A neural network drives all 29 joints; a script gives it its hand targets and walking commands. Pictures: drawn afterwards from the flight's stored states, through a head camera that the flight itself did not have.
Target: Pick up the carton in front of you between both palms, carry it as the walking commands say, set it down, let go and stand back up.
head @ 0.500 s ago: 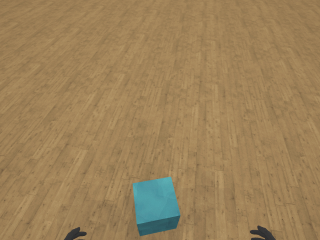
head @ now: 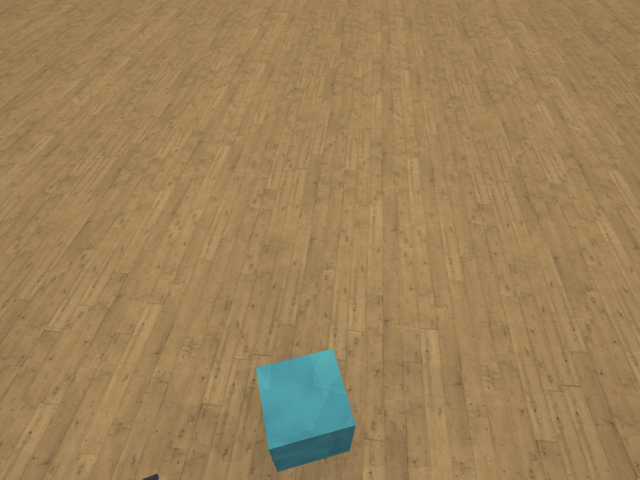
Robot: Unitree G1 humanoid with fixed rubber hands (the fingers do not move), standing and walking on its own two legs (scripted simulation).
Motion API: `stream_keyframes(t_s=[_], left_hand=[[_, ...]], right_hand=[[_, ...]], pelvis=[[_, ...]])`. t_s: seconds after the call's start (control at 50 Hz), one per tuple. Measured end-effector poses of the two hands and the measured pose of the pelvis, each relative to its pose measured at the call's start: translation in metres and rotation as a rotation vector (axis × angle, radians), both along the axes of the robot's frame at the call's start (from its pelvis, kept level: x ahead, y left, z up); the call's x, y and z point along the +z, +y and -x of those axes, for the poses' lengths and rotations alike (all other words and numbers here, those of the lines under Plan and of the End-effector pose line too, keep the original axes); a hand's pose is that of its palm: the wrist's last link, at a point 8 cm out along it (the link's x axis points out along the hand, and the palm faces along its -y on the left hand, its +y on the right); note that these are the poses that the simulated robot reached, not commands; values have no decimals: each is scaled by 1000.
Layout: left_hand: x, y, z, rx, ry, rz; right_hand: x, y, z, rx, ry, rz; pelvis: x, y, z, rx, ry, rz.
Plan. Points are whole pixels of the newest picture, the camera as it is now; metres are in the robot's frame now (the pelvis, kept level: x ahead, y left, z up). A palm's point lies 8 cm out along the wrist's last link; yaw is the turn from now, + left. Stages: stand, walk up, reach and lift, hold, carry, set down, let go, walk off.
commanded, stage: stand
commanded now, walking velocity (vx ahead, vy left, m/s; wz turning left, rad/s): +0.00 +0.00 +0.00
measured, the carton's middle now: (304, 411) +0.39 +0.05 -0.63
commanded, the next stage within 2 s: none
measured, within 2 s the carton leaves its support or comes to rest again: neither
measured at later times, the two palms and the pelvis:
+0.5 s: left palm out of the picture +0.06 +0.25 -0.11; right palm out of the picture -0.01 -0.26 -0.12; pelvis -0.01 +0.00 +0.01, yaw -1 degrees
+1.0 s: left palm out of the picture +0.00 +0.24 -0.12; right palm out of the picture -0.06 -0.24 -0.12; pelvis -0.03 +0.01 +0.01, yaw -2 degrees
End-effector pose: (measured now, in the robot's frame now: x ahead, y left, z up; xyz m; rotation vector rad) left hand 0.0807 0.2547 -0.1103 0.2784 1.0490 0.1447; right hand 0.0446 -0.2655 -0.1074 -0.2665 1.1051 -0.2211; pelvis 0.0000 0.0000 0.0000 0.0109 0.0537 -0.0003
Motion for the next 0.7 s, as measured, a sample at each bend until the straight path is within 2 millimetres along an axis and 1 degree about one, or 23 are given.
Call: stream_keyframes(t_s=[0.28,0.48,0.7], left_hand=[[1,-4,12,-3,36,-1],[0,-4,24,6,72,3],[-4,-4,44,24,131,11]], right_hand=[[-5,-2,33,-34,76,-10],[-8,3,56,-54,133,-28],[-12,12,80,-73,198,-50]], pelvis=[[3,-2,8,-17,-17,-3],[6,-1,13,-23,-30,-1],[9,2,18,-28,-44,1]])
